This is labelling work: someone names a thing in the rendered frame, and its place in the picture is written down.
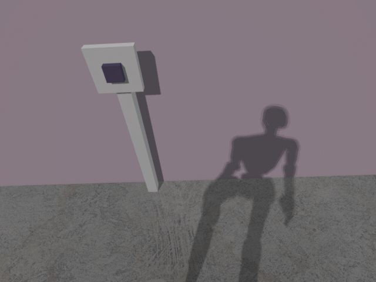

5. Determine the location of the button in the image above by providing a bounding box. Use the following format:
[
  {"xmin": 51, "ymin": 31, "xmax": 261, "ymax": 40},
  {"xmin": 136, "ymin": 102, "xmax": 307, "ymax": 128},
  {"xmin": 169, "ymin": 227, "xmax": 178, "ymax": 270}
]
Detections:
[{"xmin": 101, "ymin": 63, "xmax": 125, "ymax": 83}]

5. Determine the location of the panel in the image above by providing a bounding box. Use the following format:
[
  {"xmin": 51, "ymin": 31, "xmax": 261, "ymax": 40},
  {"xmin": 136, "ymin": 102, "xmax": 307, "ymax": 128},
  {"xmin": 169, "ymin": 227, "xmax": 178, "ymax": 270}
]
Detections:
[{"xmin": 81, "ymin": 42, "xmax": 159, "ymax": 192}]

